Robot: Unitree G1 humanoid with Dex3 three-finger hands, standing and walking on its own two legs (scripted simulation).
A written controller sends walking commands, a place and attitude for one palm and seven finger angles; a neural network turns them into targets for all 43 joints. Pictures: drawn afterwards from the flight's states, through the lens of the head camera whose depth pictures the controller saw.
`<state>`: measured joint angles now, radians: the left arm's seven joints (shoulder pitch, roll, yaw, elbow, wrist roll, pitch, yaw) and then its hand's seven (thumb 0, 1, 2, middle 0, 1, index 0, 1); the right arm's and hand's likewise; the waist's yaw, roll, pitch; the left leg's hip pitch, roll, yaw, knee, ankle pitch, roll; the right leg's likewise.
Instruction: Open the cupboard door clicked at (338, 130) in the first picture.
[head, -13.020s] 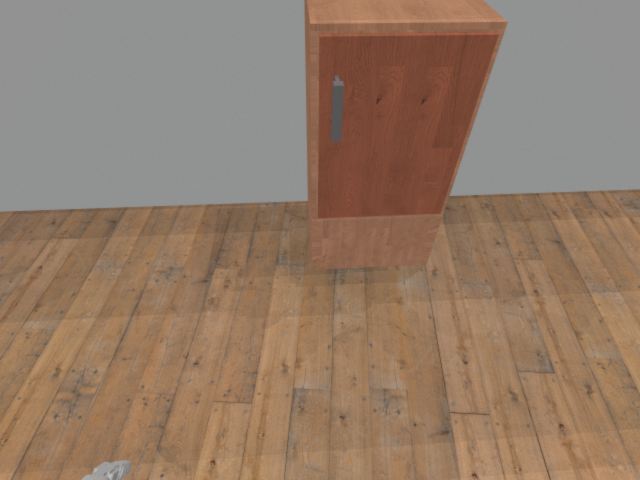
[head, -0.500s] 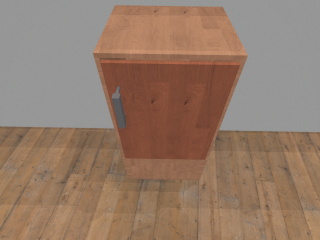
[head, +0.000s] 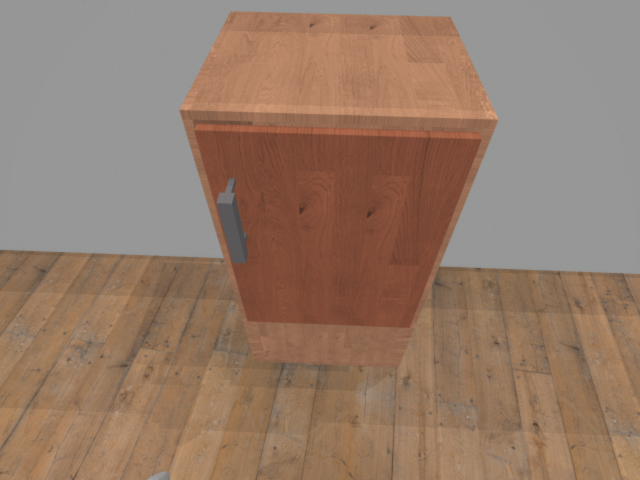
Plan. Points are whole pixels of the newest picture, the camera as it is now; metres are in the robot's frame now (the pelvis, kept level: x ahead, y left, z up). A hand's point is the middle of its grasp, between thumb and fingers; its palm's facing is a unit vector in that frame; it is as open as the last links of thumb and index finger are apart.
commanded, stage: raise the hand with hooked fingers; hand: left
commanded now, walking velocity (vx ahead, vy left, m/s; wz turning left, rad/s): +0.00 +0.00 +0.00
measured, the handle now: (235, 221) +0.53 +0.20 -0.03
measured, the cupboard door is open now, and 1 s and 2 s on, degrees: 0 0 0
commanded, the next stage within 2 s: none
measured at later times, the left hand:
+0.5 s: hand (154, 477) +0.13 +0.21 -0.05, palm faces +0.11 -0.99 -0.08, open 9.5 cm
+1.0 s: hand (130, 430) +0.18 +0.26 -0.05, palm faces -0.01 -1.00 -0.05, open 12.5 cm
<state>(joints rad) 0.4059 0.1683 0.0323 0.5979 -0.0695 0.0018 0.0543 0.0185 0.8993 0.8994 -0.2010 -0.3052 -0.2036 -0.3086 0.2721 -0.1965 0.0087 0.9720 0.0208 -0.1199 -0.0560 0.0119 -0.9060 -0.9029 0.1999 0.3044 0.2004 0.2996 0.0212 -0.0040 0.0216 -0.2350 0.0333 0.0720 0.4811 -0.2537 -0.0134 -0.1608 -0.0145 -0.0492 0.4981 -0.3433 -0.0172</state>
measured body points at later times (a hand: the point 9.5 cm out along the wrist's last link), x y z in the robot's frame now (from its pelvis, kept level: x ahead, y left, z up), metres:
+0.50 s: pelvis -0.06 -0.02 -0.11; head +0.00 +0.00 +0.34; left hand +0.12 +0.26 -0.04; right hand +0.17 -0.24 -0.17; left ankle +0.00 +0.13 -0.74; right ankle -0.05 -0.10 -0.74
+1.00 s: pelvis -0.07 +0.03 -0.09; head +0.00 +0.05 +0.36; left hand +0.17 +0.31 -0.04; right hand +0.09 -0.23 -0.16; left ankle +0.00 +0.13 -0.74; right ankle -0.05 -0.10 -0.74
